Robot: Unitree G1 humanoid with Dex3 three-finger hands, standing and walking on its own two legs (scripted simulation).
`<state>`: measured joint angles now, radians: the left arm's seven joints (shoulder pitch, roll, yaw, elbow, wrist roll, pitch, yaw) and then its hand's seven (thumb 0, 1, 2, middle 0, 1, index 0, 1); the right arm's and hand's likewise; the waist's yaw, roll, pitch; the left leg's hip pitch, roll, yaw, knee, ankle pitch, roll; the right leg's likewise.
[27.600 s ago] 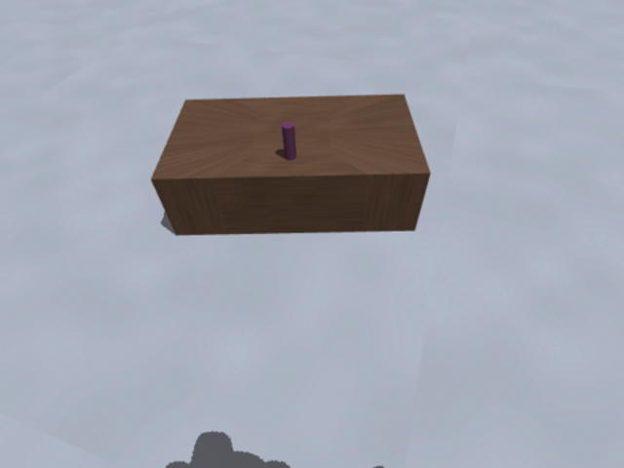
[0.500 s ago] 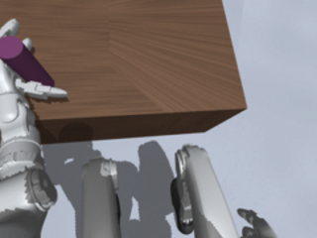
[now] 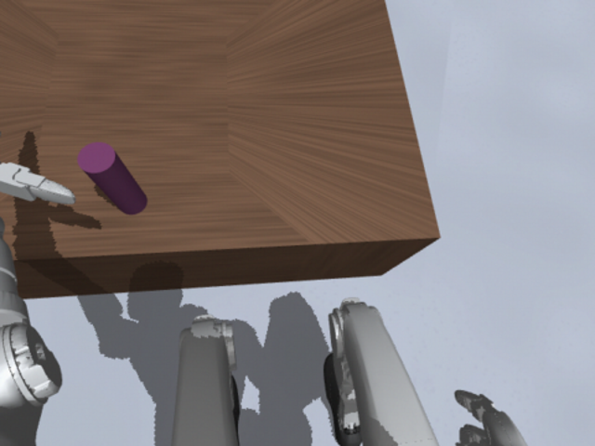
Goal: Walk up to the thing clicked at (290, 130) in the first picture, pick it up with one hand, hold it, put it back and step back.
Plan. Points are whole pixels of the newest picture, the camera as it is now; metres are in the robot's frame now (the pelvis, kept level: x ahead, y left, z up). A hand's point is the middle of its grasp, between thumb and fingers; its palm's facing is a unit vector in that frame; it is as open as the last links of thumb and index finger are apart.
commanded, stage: home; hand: left
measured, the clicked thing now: (117, 182) +0.51 +0.25 -0.10
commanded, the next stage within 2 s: none
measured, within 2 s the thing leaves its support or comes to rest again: neither
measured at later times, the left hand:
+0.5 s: hand out of the picture +0.39 +0.29 +0.10, palm faces +0.21 -0.90 -0.39, open 17.6 cm
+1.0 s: hand (52, 422) +0.22 +0.17 +0.16, palm faces +0.18 -0.95 -0.26, open 17.3 cm
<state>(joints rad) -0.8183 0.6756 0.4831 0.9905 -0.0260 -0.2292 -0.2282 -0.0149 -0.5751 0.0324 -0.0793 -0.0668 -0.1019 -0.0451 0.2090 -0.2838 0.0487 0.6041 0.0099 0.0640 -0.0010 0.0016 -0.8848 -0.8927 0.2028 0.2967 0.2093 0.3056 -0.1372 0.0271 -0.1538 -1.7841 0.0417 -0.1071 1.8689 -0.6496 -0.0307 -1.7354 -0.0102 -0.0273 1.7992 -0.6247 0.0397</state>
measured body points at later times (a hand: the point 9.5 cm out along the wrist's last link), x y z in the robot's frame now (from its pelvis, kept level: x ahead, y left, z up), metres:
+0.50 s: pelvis +0.05 +0.00 +0.18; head +0.16 +0.03 +0.61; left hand +0.37 +0.33 +0.12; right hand +0.14 -0.26 +0.06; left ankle +0.07 +0.13 -0.47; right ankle +0.09 -0.14 -0.47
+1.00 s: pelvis +0.07 -0.01 +0.22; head +0.10 -0.01 +0.67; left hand +0.20 +0.22 +0.18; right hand +0.28 -0.23 +0.15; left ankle +0.07 +0.13 -0.47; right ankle +0.09 -0.14 -0.47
